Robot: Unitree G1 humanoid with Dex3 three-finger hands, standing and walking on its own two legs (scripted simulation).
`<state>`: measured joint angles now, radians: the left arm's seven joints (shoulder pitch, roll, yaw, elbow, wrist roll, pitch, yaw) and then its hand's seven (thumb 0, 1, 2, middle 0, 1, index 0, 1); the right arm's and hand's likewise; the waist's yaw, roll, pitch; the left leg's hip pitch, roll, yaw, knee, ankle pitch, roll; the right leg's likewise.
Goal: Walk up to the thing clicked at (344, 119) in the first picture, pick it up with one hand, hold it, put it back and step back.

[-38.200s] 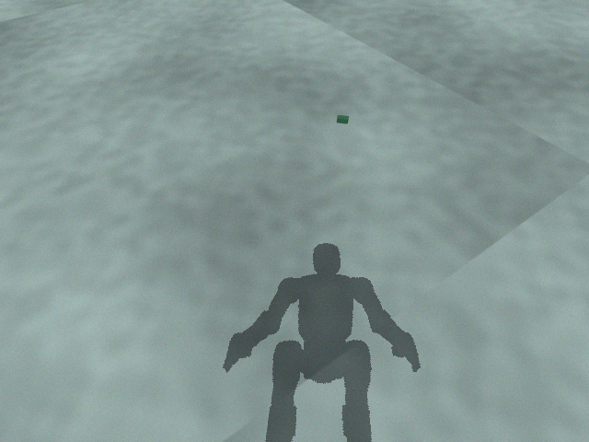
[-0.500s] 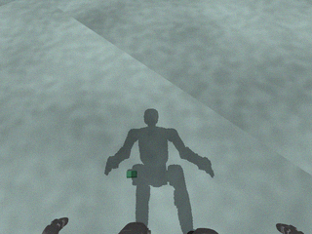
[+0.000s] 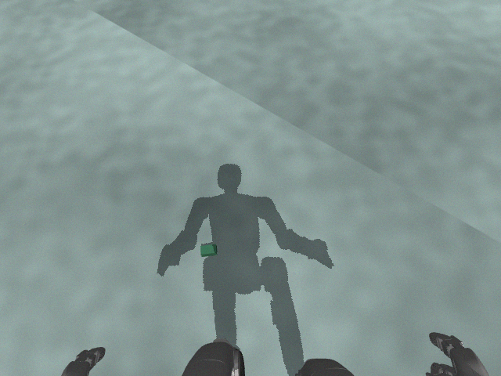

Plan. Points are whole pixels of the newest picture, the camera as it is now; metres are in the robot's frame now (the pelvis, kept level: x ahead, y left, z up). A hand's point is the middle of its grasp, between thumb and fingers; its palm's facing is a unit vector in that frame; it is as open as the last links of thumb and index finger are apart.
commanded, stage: step back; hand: left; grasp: from above
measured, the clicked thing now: (208, 250) +0.55 +0.22 -0.74
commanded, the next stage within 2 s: none
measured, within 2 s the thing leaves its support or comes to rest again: neither
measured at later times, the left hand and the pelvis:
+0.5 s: hand out of the picture -0.02 +0.29 -0.14, palm faces +0.06 -0.93 -0.37, open 7.4 cm; pelvis -0.13 +0.01 +0.01, yaw +4 degrees
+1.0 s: hand out of the picture -0.19 +0.24 -0.12, palm faces +0.05 -0.90 -0.44, open 7.4 cm; pelvis -0.29 -0.03 +0.01, yaw +3 degrees
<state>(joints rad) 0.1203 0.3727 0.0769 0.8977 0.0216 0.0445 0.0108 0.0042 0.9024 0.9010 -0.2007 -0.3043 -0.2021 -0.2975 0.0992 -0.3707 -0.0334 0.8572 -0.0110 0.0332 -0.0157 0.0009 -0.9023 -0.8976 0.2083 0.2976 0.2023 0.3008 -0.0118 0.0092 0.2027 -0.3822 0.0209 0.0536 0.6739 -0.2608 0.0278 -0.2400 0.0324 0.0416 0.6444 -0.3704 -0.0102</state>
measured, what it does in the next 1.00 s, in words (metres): walks backwards: left foot, then right foot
